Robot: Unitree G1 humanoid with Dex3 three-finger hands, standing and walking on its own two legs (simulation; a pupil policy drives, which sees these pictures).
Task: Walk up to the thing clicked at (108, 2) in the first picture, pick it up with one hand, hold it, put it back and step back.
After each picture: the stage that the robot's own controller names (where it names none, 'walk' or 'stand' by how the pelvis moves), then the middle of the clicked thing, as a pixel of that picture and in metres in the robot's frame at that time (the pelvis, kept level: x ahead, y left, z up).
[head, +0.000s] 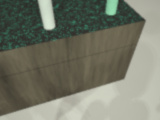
stand; out of the picture +1.02 -0.18 +0.02
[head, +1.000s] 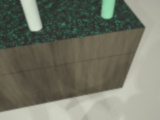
rise first; out of the picture +0.90 -0.12 +0.05
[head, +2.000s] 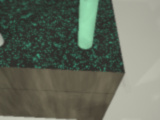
rise first; (87, 23) +0.62 +0.06 +0.05
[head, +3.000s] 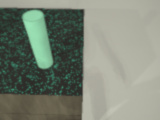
stand; (40, 42) +0.52 +0.20 +0.05
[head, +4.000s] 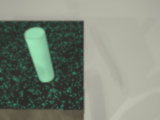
stand; (41, 57) +0.48 +0.19 +0.02
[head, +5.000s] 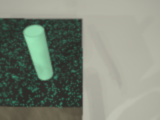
stand; (40, 55) +0.49 +0.20 +0.02
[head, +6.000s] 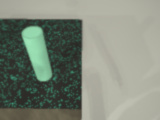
stand; (39, 56) +0.48 +0.20 +0.02
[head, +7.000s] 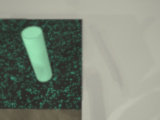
stand; (39, 57) +0.48 +0.20 +0.02
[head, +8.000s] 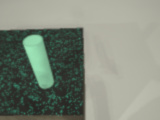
rise first; (40, 64) +0.47 +0.21 +0.02
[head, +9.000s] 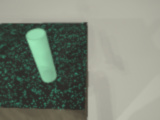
go down; (43, 58) +0.48 +0.21 +0.02
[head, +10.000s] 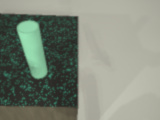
go down; (34, 52) +0.49 +0.19 +0.03
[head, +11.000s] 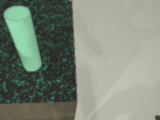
go down; (26, 43) +0.48 +0.19 +0.06
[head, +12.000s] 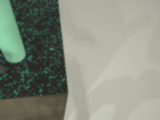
close in; (5, 30) +0.48 +0.21 +0.09
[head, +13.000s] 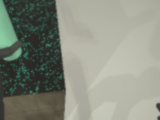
close; out of the picture +0.49 +0.21 +0.10
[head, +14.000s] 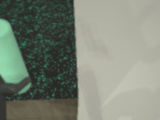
lift; (9, 63) +0.36 +0.22 +0.12
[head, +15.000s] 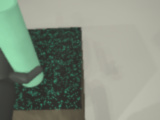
hold; (19, 49) +0.32 +0.18 +0.24
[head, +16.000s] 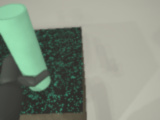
hold; (27, 54) +0.33 +0.16 +0.22
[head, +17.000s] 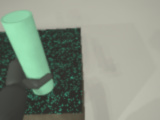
crouch; (32, 58) +0.34 +0.16 +0.19
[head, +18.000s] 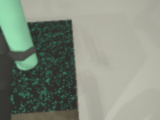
crouch; (16, 32) +0.44 +0.19 +0.20
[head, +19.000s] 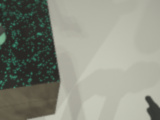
lower; out of the picture +0.52 +0.22 +0.11
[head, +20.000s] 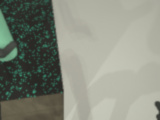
lower; out of the picture +0.49 +0.22 +0.11
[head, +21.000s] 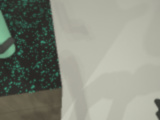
lower; out of the picture +0.50 +0.22 +0.11
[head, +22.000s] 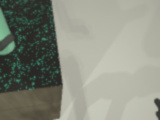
lower; out of the picture +0.50 +0.22 +0.11
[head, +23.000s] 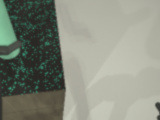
open; out of the picture +0.49 +0.21 +0.11
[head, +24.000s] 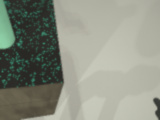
rise; out of the picture +0.50 +0.21 +0.12
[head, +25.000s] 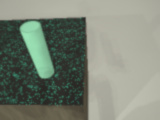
sink last; (39, 52) +0.49 +0.21 +0.06
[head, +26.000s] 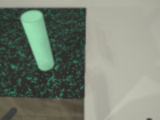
stand; (40, 44) +0.50 +0.20 +0.06
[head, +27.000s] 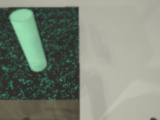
stand; (31, 44) +0.49 +0.22 +0.07
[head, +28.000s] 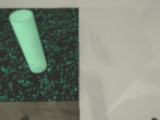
stand; (31, 45) +0.48 +0.21 +0.08
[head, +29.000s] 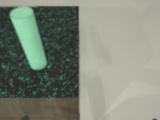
stand; (31, 42) +0.49 +0.22 +0.08
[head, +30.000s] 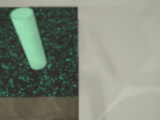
stand; (31, 42) +0.50 +0.21 +0.08
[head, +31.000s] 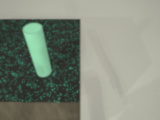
walk; (39, 52) +0.51 +0.21 +0.02
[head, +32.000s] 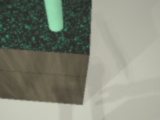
walk; (53, 5) +0.69 +0.14 +0.05
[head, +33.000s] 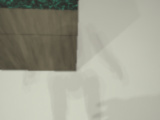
walk; out of the picture +1.00 +0.23 +0.04
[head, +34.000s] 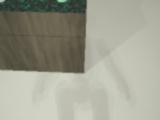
stand; out of the picture +1.09 +0.18 +0.04
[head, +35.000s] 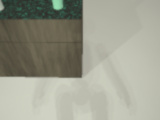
stand; out of the picture +1.10 +0.19 +0.02
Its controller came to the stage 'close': yes
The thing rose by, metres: 0.20
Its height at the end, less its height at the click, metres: +0.00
